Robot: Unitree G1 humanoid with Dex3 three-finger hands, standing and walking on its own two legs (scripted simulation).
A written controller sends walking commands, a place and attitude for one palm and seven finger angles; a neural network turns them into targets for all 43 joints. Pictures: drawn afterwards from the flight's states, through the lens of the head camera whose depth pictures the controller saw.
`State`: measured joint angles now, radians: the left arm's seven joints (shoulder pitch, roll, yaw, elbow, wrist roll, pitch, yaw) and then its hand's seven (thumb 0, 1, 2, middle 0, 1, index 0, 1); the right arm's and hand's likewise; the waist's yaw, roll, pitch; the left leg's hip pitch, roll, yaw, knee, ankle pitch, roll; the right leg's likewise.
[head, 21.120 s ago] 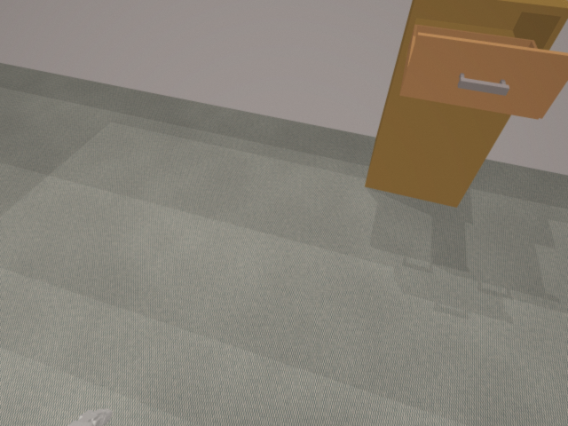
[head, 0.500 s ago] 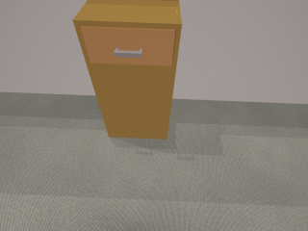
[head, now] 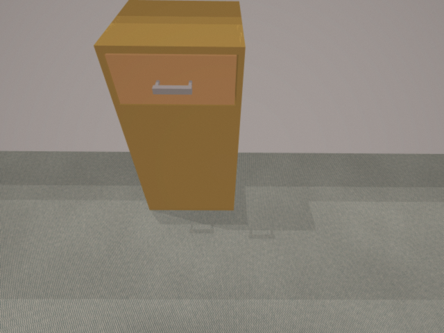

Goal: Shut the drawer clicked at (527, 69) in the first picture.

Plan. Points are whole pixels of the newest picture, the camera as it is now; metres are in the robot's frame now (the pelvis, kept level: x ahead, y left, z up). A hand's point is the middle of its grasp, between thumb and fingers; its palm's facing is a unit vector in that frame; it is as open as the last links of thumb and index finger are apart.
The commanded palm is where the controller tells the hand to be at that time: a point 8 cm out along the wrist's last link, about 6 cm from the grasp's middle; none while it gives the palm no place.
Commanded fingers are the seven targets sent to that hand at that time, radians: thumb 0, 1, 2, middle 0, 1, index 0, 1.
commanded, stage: let the arm hang, fingers relaxed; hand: left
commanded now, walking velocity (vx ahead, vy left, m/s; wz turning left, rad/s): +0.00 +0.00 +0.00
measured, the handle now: (173, 86) +0.83 +0.20 +0.01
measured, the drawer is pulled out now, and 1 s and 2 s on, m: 0.00 0.00 0.00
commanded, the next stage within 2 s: look to check the result in 0.04 s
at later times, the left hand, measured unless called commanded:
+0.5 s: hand out of the picture -0.02 +0.14 -0.18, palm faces +0.05 -0.98 -0.17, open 7.4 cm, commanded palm none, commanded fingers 0.00 0.90 0.90 -0.20 -0.30 -0.20 -0.30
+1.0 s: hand out of the picture +0.01 +0.14 -0.17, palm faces +0.05 -0.98 -0.18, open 7.4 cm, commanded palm none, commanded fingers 0.00 0.90 0.90 -0.20 -0.30 -0.20 -0.30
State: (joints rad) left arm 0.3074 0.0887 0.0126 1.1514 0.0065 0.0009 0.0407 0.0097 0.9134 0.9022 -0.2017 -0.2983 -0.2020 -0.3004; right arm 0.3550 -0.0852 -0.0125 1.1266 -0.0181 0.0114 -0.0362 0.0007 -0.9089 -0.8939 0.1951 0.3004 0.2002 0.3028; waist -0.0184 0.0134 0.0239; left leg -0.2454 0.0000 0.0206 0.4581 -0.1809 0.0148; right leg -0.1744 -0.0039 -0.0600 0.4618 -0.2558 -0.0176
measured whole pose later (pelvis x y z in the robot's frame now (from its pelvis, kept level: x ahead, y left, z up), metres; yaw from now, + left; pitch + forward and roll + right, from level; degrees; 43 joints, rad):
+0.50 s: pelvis +0.01 -0.01 +0.00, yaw +0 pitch -2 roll +0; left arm 0.31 0.10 0.01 1.17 0.00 0.00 0.04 0.00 0.91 0.90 -0.20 -0.29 -0.20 -0.30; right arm 0.32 -0.10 -0.01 1.13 -0.01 0.01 -0.04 0.00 -0.91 -0.89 0.19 0.30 0.20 0.30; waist -0.01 0.01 0.05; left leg -0.22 0.01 0.02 0.44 -0.19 0.00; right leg -0.15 0.01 -0.06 0.43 -0.26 -0.03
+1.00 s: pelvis +0.03 -0.02 +0.00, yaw +0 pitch -2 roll +0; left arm 0.29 0.11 0.01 1.16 0.00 -0.01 0.04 0.00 0.91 0.90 -0.20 -0.29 -0.20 -0.30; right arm 0.30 -0.11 -0.01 1.15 -0.01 0.01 -0.04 0.00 -0.91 -0.89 0.19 0.30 0.20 0.30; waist -0.01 0.01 0.05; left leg -0.19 0.02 0.01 0.42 -0.21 -0.01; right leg -0.12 0.02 -0.06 0.41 -0.27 -0.04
